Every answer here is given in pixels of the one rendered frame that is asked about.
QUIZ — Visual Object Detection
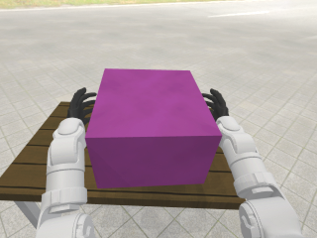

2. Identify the robot right upper arm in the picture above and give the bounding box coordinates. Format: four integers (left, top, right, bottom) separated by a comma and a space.
239, 196, 314, 238

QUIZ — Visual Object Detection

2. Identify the robot left upper arm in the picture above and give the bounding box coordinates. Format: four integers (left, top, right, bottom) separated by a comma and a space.
36, 212, 96, 238

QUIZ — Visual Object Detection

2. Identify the robot right hand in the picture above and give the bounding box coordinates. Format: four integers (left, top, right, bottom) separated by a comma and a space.
201, 88, 229, 122

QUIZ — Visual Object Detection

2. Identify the table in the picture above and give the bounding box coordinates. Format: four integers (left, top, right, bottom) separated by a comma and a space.
0, 101, 246, 229

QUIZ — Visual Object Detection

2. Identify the carton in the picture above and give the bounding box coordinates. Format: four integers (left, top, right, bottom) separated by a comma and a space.
84, 68, 223, 188

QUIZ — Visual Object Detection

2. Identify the robot left hand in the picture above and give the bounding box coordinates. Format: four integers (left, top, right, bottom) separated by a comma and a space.
66, 87, 97, 126

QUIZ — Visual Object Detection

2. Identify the right robot forearm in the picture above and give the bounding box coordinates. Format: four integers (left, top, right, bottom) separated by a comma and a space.
216, 116, 302, 234

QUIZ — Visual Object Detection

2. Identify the left robot forearm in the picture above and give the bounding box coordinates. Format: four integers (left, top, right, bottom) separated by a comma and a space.
35, 117, 87, 238

